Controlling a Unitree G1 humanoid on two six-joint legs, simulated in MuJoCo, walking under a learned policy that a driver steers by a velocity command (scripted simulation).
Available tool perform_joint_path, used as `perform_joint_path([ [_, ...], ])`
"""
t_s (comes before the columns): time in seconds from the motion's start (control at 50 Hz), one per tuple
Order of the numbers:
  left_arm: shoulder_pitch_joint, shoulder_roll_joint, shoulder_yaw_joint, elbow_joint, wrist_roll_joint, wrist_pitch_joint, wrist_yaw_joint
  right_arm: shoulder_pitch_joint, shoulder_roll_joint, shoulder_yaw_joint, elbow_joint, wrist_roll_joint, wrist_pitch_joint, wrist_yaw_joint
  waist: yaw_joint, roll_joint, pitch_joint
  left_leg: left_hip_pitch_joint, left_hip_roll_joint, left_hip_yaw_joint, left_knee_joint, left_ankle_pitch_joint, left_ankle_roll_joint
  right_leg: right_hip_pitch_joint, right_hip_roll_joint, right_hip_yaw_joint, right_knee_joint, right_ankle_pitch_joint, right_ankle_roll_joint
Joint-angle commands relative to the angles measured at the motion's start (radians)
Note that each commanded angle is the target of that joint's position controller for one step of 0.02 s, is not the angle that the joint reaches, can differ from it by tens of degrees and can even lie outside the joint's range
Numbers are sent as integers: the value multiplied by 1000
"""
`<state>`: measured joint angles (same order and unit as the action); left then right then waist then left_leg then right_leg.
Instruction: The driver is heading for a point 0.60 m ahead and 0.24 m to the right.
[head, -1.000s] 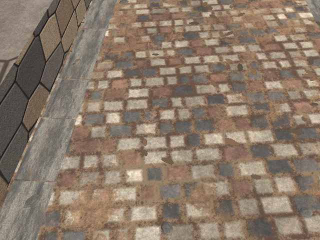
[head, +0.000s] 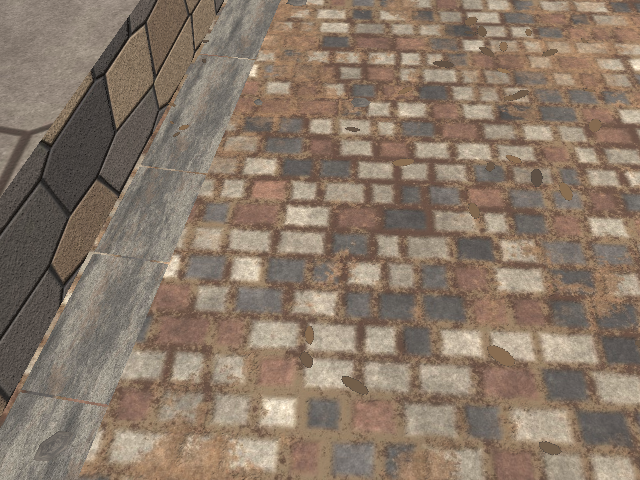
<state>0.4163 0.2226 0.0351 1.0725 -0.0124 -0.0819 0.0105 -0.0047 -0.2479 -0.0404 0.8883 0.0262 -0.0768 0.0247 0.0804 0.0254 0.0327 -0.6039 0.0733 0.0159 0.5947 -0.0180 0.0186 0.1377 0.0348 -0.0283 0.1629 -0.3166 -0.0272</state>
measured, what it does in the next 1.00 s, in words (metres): walks ahead, turning right: left foot, then right foot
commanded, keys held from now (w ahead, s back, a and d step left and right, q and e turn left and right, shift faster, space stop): w+e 0.80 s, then no key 0.20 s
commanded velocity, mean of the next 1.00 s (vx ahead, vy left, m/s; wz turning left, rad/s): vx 0.46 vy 0.00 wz -0.43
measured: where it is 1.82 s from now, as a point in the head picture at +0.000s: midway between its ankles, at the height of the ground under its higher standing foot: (443, 404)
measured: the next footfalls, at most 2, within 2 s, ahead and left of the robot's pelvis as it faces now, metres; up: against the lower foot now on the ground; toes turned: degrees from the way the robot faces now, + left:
left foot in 0.08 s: +0.24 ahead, +0.14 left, +0.00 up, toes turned +0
right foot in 0.66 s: +0.48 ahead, -0.16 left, +0.00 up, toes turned -23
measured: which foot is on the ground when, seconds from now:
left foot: up 0.00-0.06, down 0.08-0.68, up 0.70-1.00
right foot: down 0.00-0.10, up 0.12-0.64, down 0.66-1.00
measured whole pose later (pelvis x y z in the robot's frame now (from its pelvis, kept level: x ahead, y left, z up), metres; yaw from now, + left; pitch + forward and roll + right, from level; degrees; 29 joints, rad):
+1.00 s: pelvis +0.51 -0.10 +0.01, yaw -29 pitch +1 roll +0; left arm 0.27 0.25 0.07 0.82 -0.01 -0.05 0.01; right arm 0.04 -0.29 -0.07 0.81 -0.01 -0.09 0.00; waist 0.04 0.05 0.06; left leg -0.65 0.09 -0.06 0.67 0.04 -0.04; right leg -0.13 0.11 0.06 0.33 -0.21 -0.09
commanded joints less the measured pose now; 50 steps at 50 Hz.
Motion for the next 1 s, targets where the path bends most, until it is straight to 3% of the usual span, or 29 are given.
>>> perform_joint_path([
  [0.02,4,175,41,-29,-10,0,8,-78,-91,-22,-82,3,-19,10,-61,-98,97,61,-17,-14,-62,-6,35,-96,-297,122,-8,468,-138],
  [0.06,-36,191,47,-45,-3,12,6,72,-146,-52,-49,2,-24,5,-155,-123,-12,285,-70,18,-70,-57,65,-97,-271,106,186,759,-111],
  [0.08,-46,171,38,-58,6,18,5,250,-189,-78,3,5,-22,-4,-233,-113,-123,530,-68,14,-62,-68,87,-190,-215,79,395,758,-81],
  [0.1,-5,109,18,-86,18,20,1,408,-263,-97,32,-18,-21,-16,-252,17,-275,859,145,-243,-71,-203,155,-460,-123,36,732,445,-39],
  [0.12,105,-14,-14,-84,-2,2,-1,443,-283,-93,45,-28,-21,-4,-187,273,-420,1027,345,-702,-256,-451,268,-707,22,89,1025,-251,-6],
  [0.14,24,109,17,-87,-31,-12,-2,381,-186,-65,35,-21,-28,-1,-201,174,-301,911,312,-706,-338,-551,220,-787,-28,181,1146,-247,-19],
  [0.16,-52,154,32,-118,-47,-19,0,284,-148,-53,20,-17,-34,-3,-175,132,-157,762,296,-549,-360,-513,177,-834,-76,153,1161,-155,-35],
  [0.18,-81,150,36,-124,-39,-20,9,201,-125,-46,8,-21,-40,-2,-138,64,-95,622,266,-432,-385,-403,156,-792,-127,137,1125,-61,-39],
  [0.2,-82,134,44,-120,-27,-12,15,159,-98,-40,9,-29,-46,2,-109,55,-56,515,232,-322,-413,-300,140,-739,-159,139,1081,-4,-39],
  [0.24,-38,87,48,-112,-28,17,12,136,-68,-35,25,-41,-51,2,-65,80,-41,421,193,-188,-459,-230,132,-655,-191,141,1038,34,-41],
  [0.3,-100,84,57,-152,-23,47,15,155,-100,-44,43,-40,-56,-13,-56,52,12,389,194,-84,-511,-176,157,-733,-205,139,983,100,-25],
  [0.38,-195,89,63,-196,-13,43,2,207,-130,-52,52,-46,-47,-38,-74,15,38,466,195,15,-521,-89,160,-852,-194,150,818,279,2],
  [0.46,-334,65,46,-249,-7,33,-27,260,-154,-57,52,-37,-33,-52,-122,-8,69,535,191,121,-517,-17,146,-857,-181,59,627,372,3],
  [0.54,-446,56,33,-319,-11,32,-56,336,-173,-67,64,-22,-5,-51,-159,-8,96,685,225,177,-449,84,137,-896,-160,-3,515,296,-24],
  [0.56,-454,62,34,-335,-13,33,-63,336,-181,-70,62,-17,3,-50,-153,2,93,712,234,190,-418,151,130,-883,-149,-21,498,253,-36],
  [0.6,-419,94,48,-352,-16,37,-72,307,-209,-79,45,-11,16,-51,-109,42,40,736,237,222,-301,480,109,-767,-89,-77,484,161,-71],
  [0.62,-350,123,63,-345,-18,40,-73,291,-223,-83,36,-7,23,-53,-63,63,-11,734,233,234,-186,651,97,-664,-46,-105,488,116,-94],
  [0.64,-221,167,88,-319,-22,41,-70,269,-231,-84,27,-3,31,-54,13,63,-83,695,209,253,-5,731,75,-489,3,-124,446,129,-125],
  [0.66,-50,238,127,-274,-23,45,-53,266,-221,-77,16,-5,31,-55,94,23,-173,533,170,261,250,589,30,-202,19,-67,387,177,-168],
  [0.68,9,359,155,-256,-23,51,-33,329,-88,-40,-31,-46,13,-47,26,-233,-246,114,37,239,621,-200,-33,136,-236,387,362,128,-299],
  [0.7,10,350,139,-294,-8,33,-40,309,-70,-22,-69,-22,-36,-33,3,-222,-405,-106,-113,-19,818,-601,-43,289,-386,881,161,-46,-434],
  [0.72,1,266,113,-290,3,18,-47,162,-145,-42,-100,23,-68,-22,52,-112,-304,-224,-61,-99,837,-521,-11,249,-367,782,98,2,-363],
  [0.74,-52,229,103,-292,0,7,-46,138,-141,-40,-108,29,-84,-22,19,-87,-195,-237,-15,-93,765,-424,14,120,-330,630,107,86,-324],
  [0.76,-137,190,91,-311,-4,3,-45,154,-143,-44,-85,5,-85,-31,-33,-23,-133,-165,29,-96,678,-355,12,-36,-281,505,109,185,-289],
  [0.78,-195,158,80,-331,1,1,-41,177,-157,-55,-74,-12,-74,-35,-72,-35,-103,-82,57,-100,603,-310,4,-154,-245,422,94,273,-269],
  [0.82,-225,157,75,-347,7,-2,-31,201,-151,-61,-72,-22,-44,-33,-106,-46,-82,-1,66,-87,531,-274,-26,-261,-217,351,68,439,-264],
  [0.88,-189,195,81,-332,11,-1,-7,164,-113,-52,-87,-41,-20,-40,-108,-53,-58,22,33,-40,382,-173,-72,-345,-174,203,94,793,-241],
  [0.94,-161,183,75,-318,6,18,9,78,-79,-36,-109,-36,-21,-32,-69,-99,-65,89,-13,-13,127,36,-68,-366,-111,117,121,783,-175],
  [1.0,-122,182,69,-295,8,28,16,11,-88,-31,-128,-30,-27,-14,-27,-119,-81,135,-43,-16,-10,183,-53,-320,-137,148,137,674,-150],
])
